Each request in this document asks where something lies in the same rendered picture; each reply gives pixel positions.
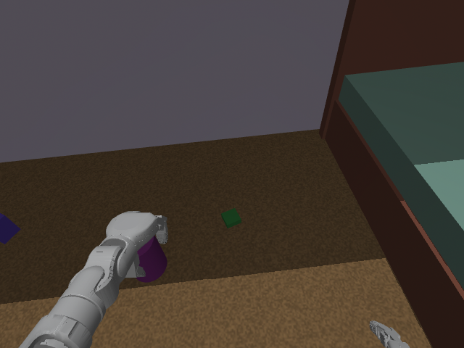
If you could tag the left robot arm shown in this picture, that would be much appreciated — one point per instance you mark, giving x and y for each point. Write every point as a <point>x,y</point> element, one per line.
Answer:
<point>78,312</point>

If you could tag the left robot hand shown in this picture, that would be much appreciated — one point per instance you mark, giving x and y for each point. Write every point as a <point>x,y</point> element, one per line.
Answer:
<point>140,228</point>

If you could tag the right robot hand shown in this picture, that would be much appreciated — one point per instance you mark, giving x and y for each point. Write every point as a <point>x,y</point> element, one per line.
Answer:
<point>388,336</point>

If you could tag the bed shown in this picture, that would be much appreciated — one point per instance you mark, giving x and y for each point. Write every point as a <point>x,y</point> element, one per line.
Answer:
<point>394,122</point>

